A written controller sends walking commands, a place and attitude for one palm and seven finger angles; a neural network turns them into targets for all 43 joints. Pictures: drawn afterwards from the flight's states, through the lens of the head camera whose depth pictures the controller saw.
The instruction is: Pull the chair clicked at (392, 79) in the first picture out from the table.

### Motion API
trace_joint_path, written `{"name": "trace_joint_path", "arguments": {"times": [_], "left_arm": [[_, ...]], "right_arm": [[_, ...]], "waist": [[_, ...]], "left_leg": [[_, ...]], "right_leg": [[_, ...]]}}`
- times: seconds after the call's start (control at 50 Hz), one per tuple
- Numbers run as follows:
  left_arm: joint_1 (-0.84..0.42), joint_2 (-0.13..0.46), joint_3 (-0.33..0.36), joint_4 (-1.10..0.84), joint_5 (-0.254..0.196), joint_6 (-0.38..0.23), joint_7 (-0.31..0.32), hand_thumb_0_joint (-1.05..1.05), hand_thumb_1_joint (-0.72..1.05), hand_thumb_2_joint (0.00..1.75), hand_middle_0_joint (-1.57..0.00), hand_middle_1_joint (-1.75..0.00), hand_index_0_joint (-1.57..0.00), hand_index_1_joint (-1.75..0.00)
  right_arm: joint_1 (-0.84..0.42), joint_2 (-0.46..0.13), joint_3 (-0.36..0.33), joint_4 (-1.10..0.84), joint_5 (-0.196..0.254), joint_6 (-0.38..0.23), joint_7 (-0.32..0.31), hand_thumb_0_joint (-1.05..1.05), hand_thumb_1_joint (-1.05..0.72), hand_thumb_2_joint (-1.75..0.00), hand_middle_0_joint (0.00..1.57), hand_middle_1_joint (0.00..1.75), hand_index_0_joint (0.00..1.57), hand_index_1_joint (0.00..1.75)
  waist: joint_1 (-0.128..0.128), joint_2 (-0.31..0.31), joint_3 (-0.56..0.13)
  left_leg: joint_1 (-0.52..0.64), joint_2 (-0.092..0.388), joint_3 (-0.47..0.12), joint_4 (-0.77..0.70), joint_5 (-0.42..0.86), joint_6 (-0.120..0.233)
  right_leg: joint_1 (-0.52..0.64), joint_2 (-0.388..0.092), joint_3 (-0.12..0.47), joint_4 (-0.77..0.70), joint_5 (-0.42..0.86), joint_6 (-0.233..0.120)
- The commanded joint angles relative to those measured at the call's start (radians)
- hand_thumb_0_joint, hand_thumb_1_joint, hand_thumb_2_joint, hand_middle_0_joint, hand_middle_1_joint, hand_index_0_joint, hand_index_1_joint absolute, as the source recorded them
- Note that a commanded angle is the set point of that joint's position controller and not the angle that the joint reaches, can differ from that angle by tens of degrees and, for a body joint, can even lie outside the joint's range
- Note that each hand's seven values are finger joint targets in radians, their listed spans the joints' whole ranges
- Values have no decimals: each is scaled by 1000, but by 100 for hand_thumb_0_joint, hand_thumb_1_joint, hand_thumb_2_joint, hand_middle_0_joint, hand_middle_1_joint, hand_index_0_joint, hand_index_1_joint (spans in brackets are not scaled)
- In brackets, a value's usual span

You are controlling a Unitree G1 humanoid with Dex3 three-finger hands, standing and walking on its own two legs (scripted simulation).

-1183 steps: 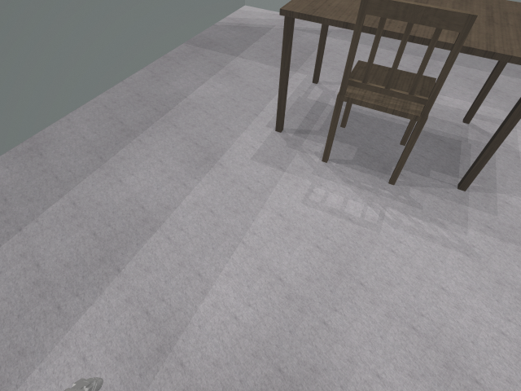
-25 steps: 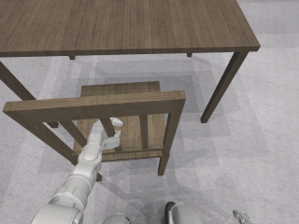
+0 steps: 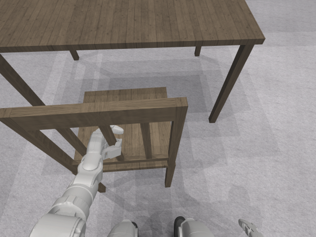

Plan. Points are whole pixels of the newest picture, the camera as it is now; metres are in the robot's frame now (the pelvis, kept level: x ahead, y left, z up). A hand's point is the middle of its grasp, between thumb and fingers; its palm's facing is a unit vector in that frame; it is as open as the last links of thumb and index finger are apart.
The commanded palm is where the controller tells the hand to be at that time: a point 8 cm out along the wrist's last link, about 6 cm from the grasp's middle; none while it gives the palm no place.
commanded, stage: step backward, pulling the chair out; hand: left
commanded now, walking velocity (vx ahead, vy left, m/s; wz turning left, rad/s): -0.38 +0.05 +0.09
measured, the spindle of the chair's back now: (113, 144) +0.38 +0.15 -0.10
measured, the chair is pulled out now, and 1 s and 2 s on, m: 0.30 0.47 0.58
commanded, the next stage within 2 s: stop walking, hand still on the chair in 1.18 s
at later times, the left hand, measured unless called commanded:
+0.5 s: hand (115, 174) +0.27 +0.12 -0.06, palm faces +0.00 -0.99 -0.17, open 5.4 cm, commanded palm +0.26 +0.17 -0.06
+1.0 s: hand (111, 211) +0.18 +0.12 -0.06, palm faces -0.02 -0.99 -0.16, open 5.4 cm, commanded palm +0.17 +0.17 -0.06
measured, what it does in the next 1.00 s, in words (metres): walks backwards: left foot, then right foot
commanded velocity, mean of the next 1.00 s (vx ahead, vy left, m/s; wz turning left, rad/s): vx -0.37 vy -0.04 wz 0.07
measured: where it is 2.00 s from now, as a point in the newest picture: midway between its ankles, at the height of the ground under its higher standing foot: outside the picture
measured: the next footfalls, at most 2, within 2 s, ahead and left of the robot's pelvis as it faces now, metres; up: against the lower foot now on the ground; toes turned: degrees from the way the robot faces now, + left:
left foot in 0.52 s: -0.02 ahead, +0.14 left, +0.00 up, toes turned +0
right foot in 0.70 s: -0.03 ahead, -0.14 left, +0.00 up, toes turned +0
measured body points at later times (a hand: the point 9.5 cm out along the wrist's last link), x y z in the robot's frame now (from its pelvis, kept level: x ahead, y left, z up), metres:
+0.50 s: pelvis -0.08 +0.00 +0.00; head -0.01 -0.01 +0.44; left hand +0.27 +0.18 -0.05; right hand +0.02 -0.26 -0.13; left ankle -0.05 +0.14 -0.72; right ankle +0.02 -0.12 -0.73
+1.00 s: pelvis -0.16 +0.00 +0.00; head -0.10 +0.00 +0.44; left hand +0.18 +0.17 -0.05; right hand -0.07 -0.27 -0.13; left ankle -0.16 +0.13 -0.73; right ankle -0.07 -0.14 -0.73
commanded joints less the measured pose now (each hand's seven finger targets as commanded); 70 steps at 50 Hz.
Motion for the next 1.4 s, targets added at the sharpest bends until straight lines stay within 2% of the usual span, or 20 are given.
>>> {"name": "trace_joint_path", "arguments": {"times": [0.0, 0.08, 0.16, 0.2, 0.24, 0.32, 0.4, 0.48, 0.56, 0.64, 0.72, 0.8, 0.84, 0.94, 0.98, 1.02, 1.1, 1.22, 1.3, 1.38], "left_arm": [[-220, 198, 35, -165, 41, -63, 22, 0, 90, 90, -50, -145, -50, -145], [-198, 152, 15, -181, 33, -39, 21, 0, 90, 90, -50, -145, -50, -145], [-271, 91, -42, -290, 27, -55, 10, 0, 90, 90, -50, -145, -50, -145], [-281, 92, -33, -265, 35, -52, 10, 0, 90, 90, -50, -145, -50, -145], [-304, 91, -44, -237, 42, -49, 3, 0, 90, 90, -50, -145, -50, -145], [-274, 179, 0, -201, 37, -61, 11, 0, 90, 90, -50, -145, -50, -145], [-232, 204, 30, -162, 37, -41, 16, 0, 90, 90, -50, -145, -50, -145], [-209, 160, 18, -183, 24, -18, 14, 0, 90, 90, -50, -145, -50, -145], [-304, 80, -54, -277, 19, -36, 3, 0, 90, 90, -50, -145, -50, -145], [-321, 83, -44, -233, 37, -43, 0, 0, 90, 90, -50, -145, -50, -145], [-300, 133, -23, -201, 45, -60, -1, 0, 90, 90, -50, -145, -50, -145], [-237, 218, 32, -223, 32, -66, 8, 0, 90, 90, -50, -145, -50, -145], [-185, 209, 34, -190, 27, -38, 14, 0, 90, 90, -50, -145, -50, -145], [-192, 156, 18, -196, 18, 5, 10, 0, 90, 90, -50, -145, -50, -145], [-221, 108, -19, -229, 15, 0, 2, 0, 90, 90, -50, -145, -50, -145], [-327, 72, -60, -308, 10, -9, -12, 0, 90, 90, -50, -145, -50, -145], [-314, 66, -56, -212, 25, -9, -12, 0, 90, 90, -50, -145, -50, -145], [-279, 169, -8, -151, 15, -5, -9, 0, 90, 90, -50, -145, -50, -145], [-250, 228, 41, -329, 12, -8, 8, 0, 90, 90, -50, -145, -50, -145], [-180, 186, 28, -357, 17, 35, 18, 0, 90, 90, -50, -145, -50, -145]], "right_arm": [[26, -156, -50, -98, 12, -37, -22, 0, -90, -90, 20, 30, 20, 30], [52, -167, -30, -90, 7, -51, -26, 0, -90, -90, 20, 30, 20, 30], [-13, -168, -36, -143, -10, -33, -13, 0, -90, -90, 20, 30, 20, 30], [59, -172, -50, -109, -7, -34, -7, 0, -90, -90, 20, 30, 20, 30], [69, -180, -57, -101, -4, -42, -2, 0, -90, -90, 20, 30, 20, 30], [87, -183, -66, -74, 8, -44, -13, 0, -90, -90, 20, 30, 20, 30], [13, -163, -45, -90, 11, -43, -19, 0, -90, -90, 20, 30, 20, 30], [50, -165, -22, -77, 5, -55, -26, 0, -90, -90, 20, 30, 20, 30], [-6, -177, -29, -126, -11, -42, -17, 0, -90, -90, 20, 30, 20, 30], [78, -179, -53, -79, -13, -49, 0, 0, -90, -90, 20, 30, 20, 30], [76, -193, -60, -60, -10, -51, 0, 0, -90, -90, 20, 30, 20, 30], [24, -156, -52, -100, 12, -47, -14, 0, -90, -90, 20, 30, 20, 30], [0, -162, -41, -94, 8, -45, -18, 0, -90, -90, 20, 30, 20, 30], [47, -167, -13, -75, 5, -58, -30, 0, -90, -90, 20, 30, 20, 30], [35, -208, -34, -96, -1, -57, -36, 0, -90, -90, 20, 30, 20, 30], [-3, -174, -26, -113, -14, -42, -21, 0, -90, -90, 20, 30, 20, 30], [86, -189, -44, -77, -4, -46, 3, 0, -90, -90, 20, 30, 20, 30], [63, -191, -39, -78, 18, -54, -19, 0, -90, -90, 20, 30, 20, 30], [10, -145, -19, -142, 23, -46, -25, 0, -90, -90, 20, 30, 20, 30], [-5, -142, -5, -145, 12, -45, -33, 0, -90, -90, 20, 30, 20, 30]], "waist": [[33, -146, -475], [9, -161, -453], [34, 278, -377], [21, 167, -427], [11, 94, -442], [2, 16, -528], [42, -134, -470], [20, -186, -452], [37, 264, -393], [12, 96, -462], [9, 162, -469], [20, -115, -501], [45, -134, -448], [22, -164, -424], [35, 68, -406], [38, 289, -405], [29, 110, -448], [26, 46, -479], [41, -104, -456], [33, -76, -393]], "left_leg": [[72, -36, -30, 198, -228, 28], [127, 8, -59, -73, -77, 48], [-28, 251, -263, -284, 175, 187], [155, 225, -212, -122, 528, 176], [184, 187, -156, -69, 560, 124], [148, 99, -65, -13, 343, 54], [42, -49, -55, 262, -242, 25], [118, -11, -59, -32, -120, 41], [3, 242, -275, -277, 186, 177], [269, 225, -219, -54, 725, 159], [183, 170, -146, -65, 550, 102], [90, -13, -15, 121, -86, 29], [51, -55, -56, 289, -241, 24], [144, -19, -48, -79, -110, 38], [129, 150, -205, -229, 224, 122], [83, 248, -284, -262, 309, 193], [290, 208, -218, -27, 706, 152], [159, 98, -89, -72, 288, 63], [158, -7, -25, -24, -125, 53], [237, -22, -30, -59, -149, 69]], "right_leg": [[191, -335, 247, -208, 77, -94], [190, -235, 118, -113, 88, -39], [209, -53, 44, 212, -216, 13], [202, -56, 59, 93, -50, 10], [246, -80, 74, 8, 167, 6], [319, -177, 168, -34, 373, -35], [192, -359, 284, -209, 67, -118], [206, -258, 145, -110, 111, -52], [191, -54, 41, 218, -209, 18], [195, -59, 68, 33, 44, 10], [278, -91, 84, -6, 217, -7], [234, -300, 277, -174, 92, -78], [153, -369, 299, -225, -24, -140], [201, -256, 134, -98, 95, -56], [177, -91, 54, 67, -14, 32], [173, -60, 39, 236, -220, 26], [225, -74, 71, -23, 77, 3], [321, -154, 131, -37, 224, -17], [211, -251, 240, -206, -268, -33], [111, -211, 182, -229, -429, -18]]}}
